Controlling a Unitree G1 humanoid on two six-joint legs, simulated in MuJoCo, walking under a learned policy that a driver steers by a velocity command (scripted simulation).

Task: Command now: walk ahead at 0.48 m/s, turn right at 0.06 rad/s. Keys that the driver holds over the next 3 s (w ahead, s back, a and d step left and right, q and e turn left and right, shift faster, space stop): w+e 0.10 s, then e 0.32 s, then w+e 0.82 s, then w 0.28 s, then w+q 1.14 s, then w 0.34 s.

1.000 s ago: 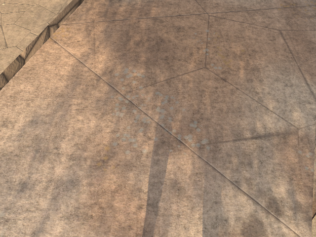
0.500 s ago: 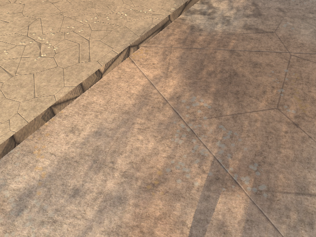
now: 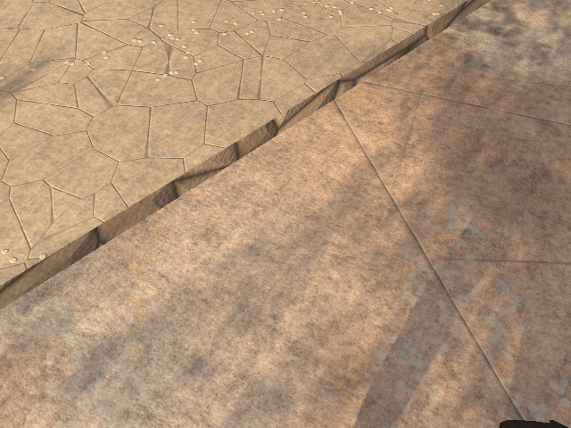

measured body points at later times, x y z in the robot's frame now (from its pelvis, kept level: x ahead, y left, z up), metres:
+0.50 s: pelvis +0.22 -0.03 -0.01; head +0.27 -0.05 +0.44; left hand +0.45 +0.20 -0.09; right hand +0.29 -0.33 -0.12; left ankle +0.14 +0.13 -0.63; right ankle +0.31 -0.11 -0.73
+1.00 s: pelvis +0.41 -0.02 +0.01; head +0.43 +0.00 +0.46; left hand +0.69 +0.14 -0.08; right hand +0.34 -0.30 -0.08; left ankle +0.45 +0.09 -0.73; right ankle +0.36 -0.15 -0.64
